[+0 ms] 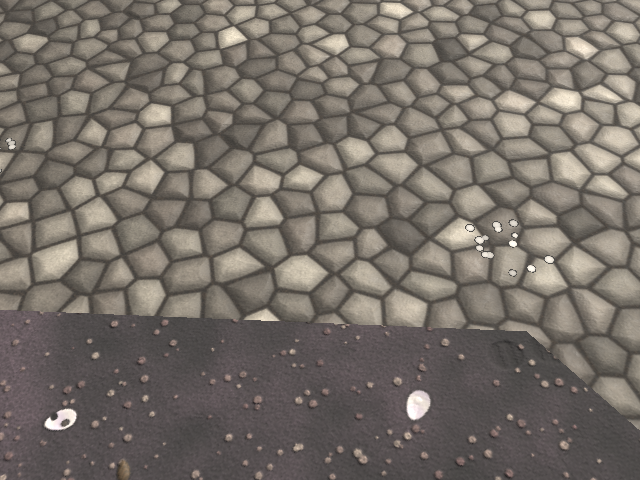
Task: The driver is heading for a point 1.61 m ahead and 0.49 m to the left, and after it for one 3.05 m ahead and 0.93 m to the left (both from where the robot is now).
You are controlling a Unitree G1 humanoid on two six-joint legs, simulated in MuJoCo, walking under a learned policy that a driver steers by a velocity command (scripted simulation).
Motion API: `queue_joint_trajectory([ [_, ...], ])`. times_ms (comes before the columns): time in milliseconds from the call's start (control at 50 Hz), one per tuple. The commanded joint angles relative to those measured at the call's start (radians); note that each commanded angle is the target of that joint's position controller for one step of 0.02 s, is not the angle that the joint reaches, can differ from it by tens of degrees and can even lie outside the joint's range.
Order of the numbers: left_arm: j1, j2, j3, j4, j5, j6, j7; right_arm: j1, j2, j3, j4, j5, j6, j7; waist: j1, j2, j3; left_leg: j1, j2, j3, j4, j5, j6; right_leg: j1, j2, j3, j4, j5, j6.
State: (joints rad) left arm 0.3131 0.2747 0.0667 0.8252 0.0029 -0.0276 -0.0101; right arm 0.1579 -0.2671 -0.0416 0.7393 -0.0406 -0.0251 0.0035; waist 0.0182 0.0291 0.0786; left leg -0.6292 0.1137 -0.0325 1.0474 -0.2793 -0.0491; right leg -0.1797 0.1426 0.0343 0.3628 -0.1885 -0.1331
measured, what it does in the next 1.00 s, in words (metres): walks ahead, turning left: left foot, then right foot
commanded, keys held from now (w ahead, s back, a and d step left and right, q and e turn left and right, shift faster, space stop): q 1.00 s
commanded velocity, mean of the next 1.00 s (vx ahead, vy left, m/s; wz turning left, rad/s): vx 0.07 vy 0.00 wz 0.34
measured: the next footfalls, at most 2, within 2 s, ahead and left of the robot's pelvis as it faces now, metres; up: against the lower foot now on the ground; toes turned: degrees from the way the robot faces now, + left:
left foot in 0.24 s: +0.24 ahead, +0.11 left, +0.00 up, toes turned +2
right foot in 0.72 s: +0.20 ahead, -0.09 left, +0.00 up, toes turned +22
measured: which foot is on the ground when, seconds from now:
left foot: up 0.00-0.22, down 0.24-0.74, up 0.76-1.00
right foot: down 0.00-0.26, up 0.28-0.70, down 0.72-1.00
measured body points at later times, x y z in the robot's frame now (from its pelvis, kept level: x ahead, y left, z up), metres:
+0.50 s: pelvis +0.12 +0.03 -0.01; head +0.16 +0.05 +0.44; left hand +0.22 +0.30 -0.14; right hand +0.23 -0.24 -0.12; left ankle +0.20 +0.10 -0.74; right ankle +0.14 -0.11 -0.69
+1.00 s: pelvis +0.14 -0.01 +0.00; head +0.17 -0.03 +0.45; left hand +0.12 +0.28 -0.10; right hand +0.36 -0.22 -0.13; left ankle +0.06 +0.10 -0.67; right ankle +0.17 -0.10 -0.74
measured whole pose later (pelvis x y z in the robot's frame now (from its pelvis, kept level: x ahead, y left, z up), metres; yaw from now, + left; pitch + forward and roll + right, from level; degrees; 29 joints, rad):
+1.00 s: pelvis +0.14 -0.01 +0.00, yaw +26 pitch +0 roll +1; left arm 0.22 0.25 0.03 0.74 0.03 0.01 0.04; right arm 0.20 -0.32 -0.09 0.79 -0.02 0.09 0.04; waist 0.01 0.04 0.05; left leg -0.45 -0.04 -0.05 1.01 -0.42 -0.06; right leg -0.18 -0.01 -0.08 0.41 -0.24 -0.04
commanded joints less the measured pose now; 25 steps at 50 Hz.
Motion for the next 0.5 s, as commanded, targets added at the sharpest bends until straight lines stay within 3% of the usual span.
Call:
queue_joint_trajectory([
  [20, 0.011, 0.132, 0.026, -0.057, -0.002, -0.015, 0.009, 0.085, -0.059, -0.012, -0.023, 0.004, 0.012, 0.001, -0.033, -0.081, -0.116, 0.048, -0.039, 0.054, -0.083, 0.105, -0.003, 0.05, -0.233, 0.122, -0.038, 0.844, -0.08],
  [100, 0.06, 0.089, 0.003, -0.025, 0.005, -0.014, 0.022, 0.002, -0.042, 0.004, -0.029, 0.016, 0.004, 0.005, 0.021, -0.105, -0.109, 0.088, -0.054, 0.072, -0.283, 0.237, 0.039, 0.128, -0.244, 0.088, -0.045, 0.84, -0.015],
  [160, 0.056, 0.09, -0.006, -0.007, 0.02, -0.013, 0.032, -0.004, -0.052, 0.007, -0.013, 0.02, -0.004, 0.002, 0.027, -0.107, -0.097, 0.161, -0.086, 0.075, -0.385, 0.203, 0.076, 0.17, -0.274, 0.076, -0.014, 0.847, -0.004],
  [200, 0.032, 0.108, -0.004, 0.0, 0.023, -0.012, 0.041, 0.058, -0.077, -0.002, 0.012, 0.017, -0.01, -0.003, -0.004, -0.104, -0.092, 0.238, -0.125, 0.072, -0.444, 0.123, 0.112, 0.187, -0.297, 0.077, 0.066, 0.926, -0.002],
  [220, 0.012, 0.126, 0.001, 0.0, 0.016, -0.009, 0.048, 0.119, -0.092, -0.009, 0.031, 0.014, -0.017, -0.005, -0.038, -0.096, -0.097, 0.292, -0.142, 0.071, -0.521, 0.13, 0.132, 0.2, -0.29, 0.069, 0.15, 0.94, 0.006],
  [240, -0.012, 0.143, 0.005, -0.005, 0.006, -0.008, 0.052, 0.193, -0.107, -0.015, 0.051, 0.01, -0.028, -0.007, -0.086, -0.058, -0.124, 0.401, -0.124, 0.039, -0.63, 0.303, 0.156, 0.173, -0.257, 0.04, 0.288, 0.851, 0.027],
  [260, -0.02, 0.141, 0.003, -0.046, 0.006, -0.015, 0.055, 0.272, -0.177, -0.031, 0.056, 0.011, -0.036, -0.013, -0.105, 0.039, -0.213, 0.576, 0.044, -0.17, -0.6, 0.779, 0.222, 0.042, -0.171, -0.006, 0.537, 0.499, 0.056],
  [280, 0.104, 0.057, -0.009, -0.05, -0.003, -0.005, 0.046, 0.225, -0.23, -0.045, 0.045, 0.031, -0.023, -0.009, -0.012, 0.231, -0.299, 0.734, 0.285, -0.457, -0.583, 1.233, 0.431, -0.204, 0.014, -0.055, 0.818, -0.389, 0.113],
  [300, 0.089, 0.084, -0.013, -0.026, 0.034, 0.015, 0.043, 0.214, -0.174, -0.036, 0.039, 0.066, -0.013, 0.002, -0.017, 0.089, -0.313, 0.669, 0.264, -0.491, -0.64, 1.056, 0.442, -0.236, -0.038, 0.033, 0.865, -0.424, 0.11],
  [320, 0.027, 0.092, -0.008, -0.03, 0.036, 0.025, 0.041, 0.158, -0.153, -0.037, 0.026, 0.058, -0.003, 0.004, -0.016, 0.041, -0.194, 0.567, 0.209, -0.416, -0.673, 0.845, 0.416, -0.281, -0.062, 0.04, 0.901, -0.378, 0.12],
  [340, -0.011, 0.097, -0.006, -0.036, 0.035, 0.033, 0.039, 0.102, -0.119, -0.029, 0.013, 0.046, 0.011, 0.002, -0.003, 0.0, -0.132, 0.484, 0.151, -0.36, -0.715, 0.658, 0.372, -0.297, -0.091, 0.04, 0.861, -0.33, 0.126],
  [360, -0.041, 0.098, -0.005, -0.048, 0.032, 0.044, 0.036, 0.083, -0.108, -0.027, 0.01, 0.043, 0.021, -0.003, 0.003, 0.012, -0.095, 0.426, 0.105, -0.32, -0.746, 0.536, 0.337, -0.295, -0.109, 0.034, 0.814, -0.297, 0.136],
  [400, -0.032, 0.078, -0.011, -0.05, 0.03, 0.063, 0.032, 0.083, -0.116, -0.034, 0.012, 0.033, 0.033, -0.005, 0.009, 0.052, -0.117, 0.377, 0.039, -0.28, -0.77, 0.394, 0.299, -0.247, -0.102, 0.009, 0.749, -0.248, 0.154],
  [500, -0.094, 0.064, -0.017, -0.071, 0.021, 0.077, 0.043, 0.108, -0.156, -0.06, 0.012, 0.025, 0.05, -0.003, -0.028, 0.087, -0.136, 0.383, 0.011, -0.341, -0.806, 0.062, 0.275, -0.262, -0.105, 0.007, 0.566, -0.235, 0.174],
])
